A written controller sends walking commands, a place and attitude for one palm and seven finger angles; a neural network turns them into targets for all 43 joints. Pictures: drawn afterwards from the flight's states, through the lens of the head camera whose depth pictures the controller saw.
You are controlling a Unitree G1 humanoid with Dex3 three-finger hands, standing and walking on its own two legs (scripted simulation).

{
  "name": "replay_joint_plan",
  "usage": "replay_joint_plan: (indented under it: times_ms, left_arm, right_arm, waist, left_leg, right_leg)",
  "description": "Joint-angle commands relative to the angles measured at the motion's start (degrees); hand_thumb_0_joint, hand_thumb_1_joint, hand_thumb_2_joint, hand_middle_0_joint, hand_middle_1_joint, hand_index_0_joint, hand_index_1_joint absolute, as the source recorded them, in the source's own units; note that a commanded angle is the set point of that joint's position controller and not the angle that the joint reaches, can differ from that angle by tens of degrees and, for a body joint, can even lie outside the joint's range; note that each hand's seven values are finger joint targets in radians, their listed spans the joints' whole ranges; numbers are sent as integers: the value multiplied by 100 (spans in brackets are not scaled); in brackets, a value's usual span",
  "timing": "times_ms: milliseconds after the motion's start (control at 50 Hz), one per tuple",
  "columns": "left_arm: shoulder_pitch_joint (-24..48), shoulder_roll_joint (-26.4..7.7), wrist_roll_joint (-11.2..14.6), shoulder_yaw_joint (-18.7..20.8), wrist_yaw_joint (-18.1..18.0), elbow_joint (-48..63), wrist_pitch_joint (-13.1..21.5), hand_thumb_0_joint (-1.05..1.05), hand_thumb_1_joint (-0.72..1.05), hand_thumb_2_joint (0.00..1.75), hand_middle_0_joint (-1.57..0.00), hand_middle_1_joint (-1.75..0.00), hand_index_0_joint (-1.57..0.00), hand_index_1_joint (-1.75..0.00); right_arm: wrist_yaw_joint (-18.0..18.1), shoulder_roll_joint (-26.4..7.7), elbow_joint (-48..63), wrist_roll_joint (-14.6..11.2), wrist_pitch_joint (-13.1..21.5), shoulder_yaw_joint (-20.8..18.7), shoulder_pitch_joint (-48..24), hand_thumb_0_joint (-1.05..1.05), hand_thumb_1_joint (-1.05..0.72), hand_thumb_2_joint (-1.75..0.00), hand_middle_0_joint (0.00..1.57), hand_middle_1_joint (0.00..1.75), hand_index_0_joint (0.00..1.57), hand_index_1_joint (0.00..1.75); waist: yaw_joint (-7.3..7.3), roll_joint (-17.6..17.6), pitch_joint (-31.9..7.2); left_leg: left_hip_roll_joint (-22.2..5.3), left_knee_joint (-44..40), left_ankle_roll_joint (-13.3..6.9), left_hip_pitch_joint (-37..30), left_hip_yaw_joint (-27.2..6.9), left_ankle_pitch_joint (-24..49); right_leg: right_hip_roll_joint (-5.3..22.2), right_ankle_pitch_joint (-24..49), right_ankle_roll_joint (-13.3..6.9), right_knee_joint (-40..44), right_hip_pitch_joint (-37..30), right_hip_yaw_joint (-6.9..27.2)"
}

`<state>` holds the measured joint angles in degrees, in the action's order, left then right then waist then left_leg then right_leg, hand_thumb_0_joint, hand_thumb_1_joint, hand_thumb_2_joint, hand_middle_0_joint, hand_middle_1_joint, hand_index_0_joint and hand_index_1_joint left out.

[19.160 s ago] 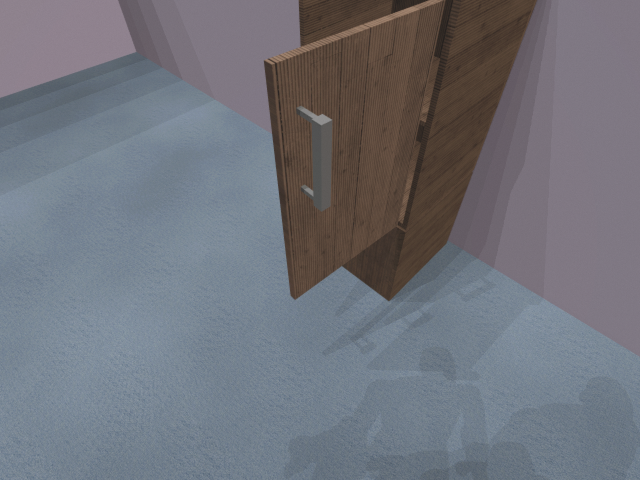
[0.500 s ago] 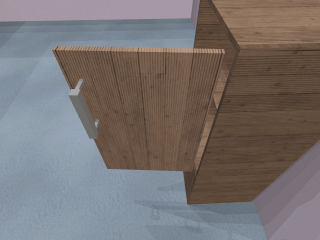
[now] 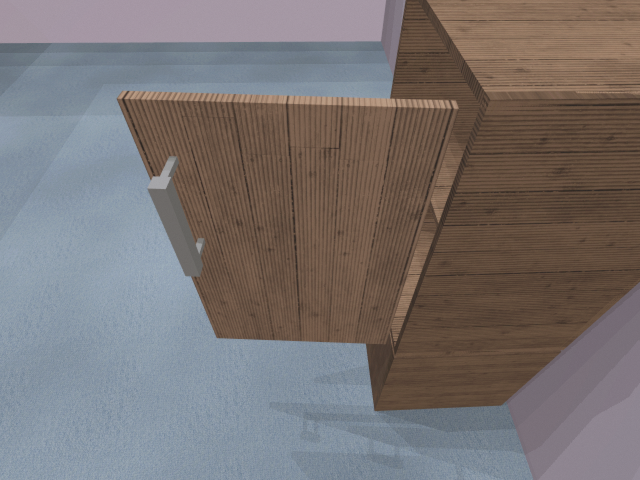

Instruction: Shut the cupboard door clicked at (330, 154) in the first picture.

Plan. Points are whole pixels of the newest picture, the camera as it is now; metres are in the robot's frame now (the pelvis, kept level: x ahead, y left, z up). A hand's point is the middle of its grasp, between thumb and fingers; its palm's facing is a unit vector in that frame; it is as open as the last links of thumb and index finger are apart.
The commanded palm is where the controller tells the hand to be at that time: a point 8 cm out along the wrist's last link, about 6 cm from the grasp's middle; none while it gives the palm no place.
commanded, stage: look again from close up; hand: left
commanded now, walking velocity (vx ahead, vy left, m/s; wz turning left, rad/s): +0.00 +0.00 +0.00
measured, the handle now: (183, 220) +0.43 +0.22 +0.08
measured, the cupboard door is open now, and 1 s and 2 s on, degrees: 86 86 86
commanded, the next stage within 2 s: raise the hand and make a fist in 0.08 s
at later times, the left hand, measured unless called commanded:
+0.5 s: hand (203, 418) +0.18 +0.15 +0.02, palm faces +0.01 -1.00 +0.05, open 6.6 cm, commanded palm +0.10 +0.22 -0.04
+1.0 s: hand (180, 444) +0.16 +0.17 +0.00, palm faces -0.03 -1.00 +0.00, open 4.2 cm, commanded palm +0.12 +0.24 +0.01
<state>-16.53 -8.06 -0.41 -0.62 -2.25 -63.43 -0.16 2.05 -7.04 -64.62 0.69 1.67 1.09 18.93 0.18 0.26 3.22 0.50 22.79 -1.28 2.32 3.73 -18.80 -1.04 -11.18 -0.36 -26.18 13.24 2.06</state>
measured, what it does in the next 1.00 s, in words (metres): lowers itself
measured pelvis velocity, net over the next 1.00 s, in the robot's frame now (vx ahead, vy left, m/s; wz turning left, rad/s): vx -0.05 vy -0.01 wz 0.07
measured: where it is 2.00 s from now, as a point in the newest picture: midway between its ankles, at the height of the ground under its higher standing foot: outside the picture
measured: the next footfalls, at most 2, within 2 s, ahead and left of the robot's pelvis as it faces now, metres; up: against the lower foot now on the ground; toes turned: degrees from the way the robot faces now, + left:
none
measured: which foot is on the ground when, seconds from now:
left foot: down 0.00-1.00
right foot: down 0.00-1.00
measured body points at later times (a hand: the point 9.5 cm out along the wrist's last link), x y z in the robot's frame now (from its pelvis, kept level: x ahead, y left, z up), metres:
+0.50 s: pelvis -0.03 -0.01 -0.04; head -0.03 -0.01 +0.41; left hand +0.18 +0.20 +0.02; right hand +0.16 -0.26 -0.09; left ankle -0.07 +0.10 -0.74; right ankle +0.03 -0.12 -0.74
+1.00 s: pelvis -0.05 -0.01 -0.07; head -0.01 -0.01 +0.38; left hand +0.16 +0.23 +0.00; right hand +0.11 -0.20 -0.15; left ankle -0.07 +0.10 -0.74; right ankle +0.03 -0.12 -0.74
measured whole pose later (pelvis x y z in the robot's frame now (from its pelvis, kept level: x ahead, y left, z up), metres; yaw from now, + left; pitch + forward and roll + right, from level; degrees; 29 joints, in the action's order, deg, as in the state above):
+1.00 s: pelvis -0.05 -0.01 -0.07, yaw +4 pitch +8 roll +0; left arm -21.0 -14.0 16.8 6.7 15.3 6.9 6.6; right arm 2.8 -10.5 -27.1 -1.9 10.0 4.1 18.3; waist 1.3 1.9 -4.4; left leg 1.2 58.7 -1.2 36.6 0.3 -30.5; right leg 0.8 -20.2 -0.5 -55.6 43.9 -1.6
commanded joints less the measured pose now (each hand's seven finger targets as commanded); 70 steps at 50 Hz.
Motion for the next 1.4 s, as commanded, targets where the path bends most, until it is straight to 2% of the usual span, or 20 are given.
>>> replay_joint_plan:
  times_ms: [0,140,160,180,200,220,240,300,380,460,520,600,680,740,880,960,1120,1220,1300,1380]
  left_arm:
    - [-330,-465,3,84,-23,206,115,0,90,90,-20,-30,-20,-30]
    - [-368,-425,-7,79,-25,201,94,0,90,90,-20,-30,-20,-30]
    - [-909,-768,-77,136,-244,-91,271,0,90,90,-20,-30,-20,-30]
    - [4359,-3968,692,2181,-335,9181,1751,0,90,90,-20,-30,-20,-30]
    - [617,-1097,755,166,-386,7412,1161,0,90,90,-22,-32,-22,-32]
    - [586,-1034,970,379,-634,7266,849,0,90,90,-24,-34,-24,-34]
    - [-938,469,897,-528,-545,5758,198,0,90,90,-25,-36,-25,-36]
    - [328,-189,835,-94,-360,6535,888,0,90,90,-31,-42,-31,-42]
    - [-2350,111,1272,467,790,5151,2201,0,90,90,-38,-50,-38,-50]
    - [-2201,-948,1453,1407,2135,5401,3210,0,90,90,-46,-58,-46,-58]
    - [-1175,-1269,1408,1483,2020,6701,3017,0,90,90,-51,-64,-51,-64]
    - [211,-1247,1618,1393,1549,8705,3520,0,90,90,-58,-72,-58,-72]
    - [679,-825,1702,393,1762,9252,3935,0,90,90,-66,-80,-66,-80]
    - [754,-812,1666,30,2170,8362,3324,0,90,90,-71,-86,-71,-86]
    - [-616,-1593,1711,1567,2021,7918,888,0,90,90,-84,-100,-84,-100]
    - [-777,-1384,2125,2087,1229,8907,1365,0,90,90,-92,-108,-92,-108]
    - [-389,-792,1681,477,1907,8431,2139,0,90,90,-106,-124,-106,-124]
    - [-119,-1898,1713,1636,1912,8754,1686,0,90,90,-115,-134,-115,-134]
    - [-236,-1612,1935,1874,1483,9259,1716,0,90,90,-123,-142,-123,-142]
    - [-190,-1212,1897,1404,1588,8741,1465,0,90,90,-130,-150,-130,-150]
  right_arm:
    - [60,-490,66,-27,50,-103,570,0,-90,-90,20,30,20,30]
    - [59,-477,63,-26,36,-106,520,0,-90,-90,20,30,20,30]
    - [6,-787,465,-64,103,-170,-290,0,-90,-90,20,30,20,30]
    - [694,-2198,2126,-85,1251,-405,363,0,-90,-90,20,30,20,30]
    - [669,-1228,2139,-354,1736,-28,-254,0,-90,-90,20,30,20,30]
    - [506,-1337,1794,-213,1922,-145,-357,0,-90,-90,20,30,20,30]
    - [307,-990,1684,-279,1976,-182,-407,0,-90,-90,20,30,20,30]
    - [130,-1412,2457,-167,2114,-360,-479,0,-90,-90,20,30,20,30]
    - [-134,-1279,3327,-75,2066,-561,-666,0,-90,-90,20,30,20,30]
    - [-364,-1533,4266,-82,1627,-670,-1208,0,-90,-90,20,30,20,30]
    - [-296,-1426,4740,-125,1432,-615,-1272,0,-90,-90,20,30,20,30]
    - [-162,-1265,4849,-69,1487,-507,-865,0,-90,-90,20,30,20,30]
    - [30,-1433,4544,-131,1625,-384,-766,0,-90,-90,20,30,20,30]
    - [181,-1526,4392,-258,1652,-301,-695,0,-90,-90,20,30,20,30]
    - [200,-1345,5003,-381,1202,-240,-1032,0,-90,-90,20,30,20,30]
    - [175,-1088,4955,-257,1259,-169,-929,0,-90,-90,20,30,20,30]
    - [143,-1487,4631,-272,1657,-249,-501,0,-90,-90,20,30,20,30]
    - [281,-1497,4636,-325,1704,-265,-548,0,-90,-90,20,30,20,30]
    - [256,-1297,4680,-272,1618,-178,-543,0,-90,-90,20,30,20,30]
    - [188,-1325,4558,-290,1520,-138,-500,0,-90,-90,20,30,20,30]
  waist:
    - [21,15,183]
    - [-3,4,376]
    - [-284,-143,-127]
    - [806,427,-2761]
    - [296,2048,-2793]
    - [82,1807,-2626]
    - [154,1324,-1358]
    - [465,-395,188]
    - [-251,-2564,-164]
    - [-480,-924,-678]
    - [-540,437,-1235]
    - [-117,1012,-2180]
    - [441,657,-1989]
    - [658,242,-1350]
    - [-432,-286,-2042]
    - [-575,-215,-2142]
    - [239,9,-1220]
    - [-112,244,-1683]
    - [-323,551,-1966]
    - [-112,389,-1371]
  left_leg:
    - [-663,-520,-81,590,-467,1200]
    - [-653,-565,-97,694,-483,971]
    - [-757,743,71,911,-176,2194]
    - [-498,816,112,-767,-236,4044]
    - [-281,295,46,-612,-324,4134]
    - [-419,216,307,-416,-350,4467]
    - [-421,189,349,396,-501,3937]
    - [-135,769,205,2022,-757,1424]
    - [169,1647,211,3400,-463,252]
    - [410,2360,245,3983,-176,-249]
    - [398,2581,133,4154,-137,-407]
    - [225,3085,47,3882,-408,-231]
    - [72,3377,-46,3759,-624,-417]
    - [14,3317,-72,4151,-735,-970]
    - [175,2450,26,4160,-586,-639]
    - [108,2288,134,3858,-599,295]
    - [31,2322,27,3610,-722,-291]
    - [65,2092,31,3331,-730,-261]
    - [24,1875,222,2829,-750,1030]
    - [-24,1830,242,2761,-681,1324]
  right_leg:
    - [548,1049,-287,267,-276,499]
    - [527,811,-269,305,-159,504]
    - [912,3874,-120,-143,-572,416]
    - [190,2622,-50,-1118,-885,17]
    - [-156,845,-80,-1135,-127,-389]
    - [-77,225,-113,-790,-182,-419]
    - [142,45,-48,-774,252,-502]
    - [200,103,-59,-515,945,-626]
    - [274,-968,-42,-1018,1273,-482]
    - [436,-1055,-250,-1625,1243,41]
    - [365,-1536,-272,-2124,1677,0]
    - [214,-1349,-215,-2453,2160,15]
    - [97,-1471,-189,-2474,2629,-6]
    - [105,-2050,-121,-2176,2678,23]
    - [302,-2143,-65,-1834,1166,-39]
    - [161,-794,-134,-2052,780,-332]
    - [157,-1216,-89,-1885,1866,-409]
    - [195,-1350,-99,-1705,1299,-344]
    - [93,163,-156,-1964,764,-645]
    - [63,603,-106,-1803,877,-672]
